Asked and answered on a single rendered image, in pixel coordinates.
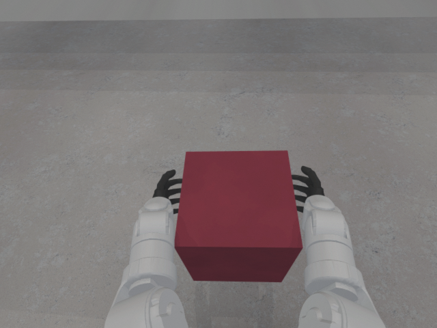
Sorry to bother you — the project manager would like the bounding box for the robot right upper arm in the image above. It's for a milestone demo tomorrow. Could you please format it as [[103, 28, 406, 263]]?
[[298, 291, 386, 328]]

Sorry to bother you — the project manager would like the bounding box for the right robot forearm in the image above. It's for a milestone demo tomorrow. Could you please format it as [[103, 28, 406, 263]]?
[[302, 195, 380, 317]]

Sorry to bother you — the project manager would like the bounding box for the robot right hand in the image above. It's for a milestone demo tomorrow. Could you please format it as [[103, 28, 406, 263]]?
[[292, 166, 325, 213]]

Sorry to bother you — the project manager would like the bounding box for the left robot forearm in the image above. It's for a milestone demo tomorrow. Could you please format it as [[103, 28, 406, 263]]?
[[104, 197, 177, 325]]

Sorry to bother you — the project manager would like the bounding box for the carton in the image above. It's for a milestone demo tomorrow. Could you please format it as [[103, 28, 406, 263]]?
[[175, 150, 303, 282]]

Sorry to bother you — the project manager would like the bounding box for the robot left upper arm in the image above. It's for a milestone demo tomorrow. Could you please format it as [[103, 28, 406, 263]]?
[[104, 286, 188, 328]]

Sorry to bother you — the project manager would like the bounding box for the robot left hand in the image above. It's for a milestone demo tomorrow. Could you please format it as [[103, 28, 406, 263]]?
[[152, 169, 182, 214]]

